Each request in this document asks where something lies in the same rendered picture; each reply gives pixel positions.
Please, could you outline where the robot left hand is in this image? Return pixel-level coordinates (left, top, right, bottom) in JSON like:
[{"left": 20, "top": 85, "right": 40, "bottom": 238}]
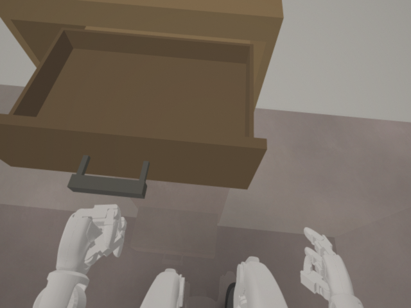
[{"left": 56, "top": 204, "right": 127, "bottom": 275}]

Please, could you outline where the right robot thigh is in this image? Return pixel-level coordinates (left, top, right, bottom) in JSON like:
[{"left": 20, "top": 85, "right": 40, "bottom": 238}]
[{"left": 236, "top": 261, "right": 288, "bottom": 308}]

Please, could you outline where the right robot forearm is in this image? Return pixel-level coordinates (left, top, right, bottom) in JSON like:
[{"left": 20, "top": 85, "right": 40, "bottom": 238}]
[{"left": 329, "top": 293, "right": 364, "bottom": 308}]

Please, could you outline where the robot right hand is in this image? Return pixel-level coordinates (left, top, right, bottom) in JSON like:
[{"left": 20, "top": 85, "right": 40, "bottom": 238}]
[{"left": 301, "top": 227, "right": 354, "bottom": 301}]

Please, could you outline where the left robot forearm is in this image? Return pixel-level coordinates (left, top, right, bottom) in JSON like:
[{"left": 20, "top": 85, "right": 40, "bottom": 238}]
[{"left": 33, "top": 270, "right": 89, "bottom": 308}]

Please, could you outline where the drawer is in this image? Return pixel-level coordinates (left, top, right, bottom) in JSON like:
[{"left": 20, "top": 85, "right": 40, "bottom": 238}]
[{"left": 0, "top": 28, "right": 267, "bottom": 189}]

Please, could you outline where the handle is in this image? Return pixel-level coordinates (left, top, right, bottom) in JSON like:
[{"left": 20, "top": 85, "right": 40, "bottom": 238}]
[{"left": 67, "top": 155, "right": 150, "bottom": 199}]

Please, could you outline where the cabinet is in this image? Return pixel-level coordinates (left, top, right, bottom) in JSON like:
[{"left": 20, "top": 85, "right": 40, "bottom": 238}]
[{"left": 0, "top": 0, "right": 284, "bottom": 111}]

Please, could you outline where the robot right shin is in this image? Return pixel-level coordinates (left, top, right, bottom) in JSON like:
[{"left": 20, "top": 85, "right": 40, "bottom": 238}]
[{"left": 233, "top": 257, "right": 259, "bottom": 308}]

